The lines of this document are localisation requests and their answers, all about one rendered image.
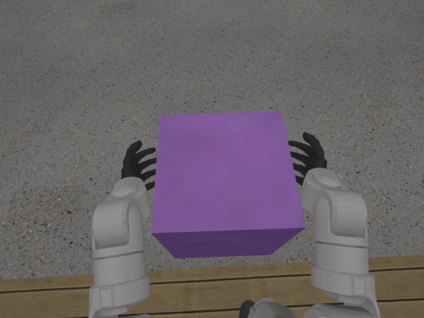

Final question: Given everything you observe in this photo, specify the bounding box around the right robot shin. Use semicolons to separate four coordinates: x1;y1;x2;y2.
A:
248;297;274;318

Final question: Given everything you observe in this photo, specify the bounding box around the carton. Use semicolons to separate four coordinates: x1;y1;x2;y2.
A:
151;111;306;258

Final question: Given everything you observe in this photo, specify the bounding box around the robot right thigh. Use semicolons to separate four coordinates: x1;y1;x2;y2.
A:
249;301;298;318

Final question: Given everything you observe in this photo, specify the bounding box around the right robot hand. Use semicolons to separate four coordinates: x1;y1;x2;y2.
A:
288;132;327;186

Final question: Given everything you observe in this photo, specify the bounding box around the left robot hand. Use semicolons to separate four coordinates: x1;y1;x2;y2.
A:
121;140;157;191

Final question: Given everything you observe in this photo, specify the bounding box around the robot right forearm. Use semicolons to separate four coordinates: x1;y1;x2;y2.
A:
300;168;381;318

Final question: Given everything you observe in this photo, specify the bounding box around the robot right upper arm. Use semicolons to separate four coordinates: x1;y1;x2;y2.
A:
303;303;374;318

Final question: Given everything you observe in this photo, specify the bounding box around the robot left forearm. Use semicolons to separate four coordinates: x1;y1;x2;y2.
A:
88;177;152;318

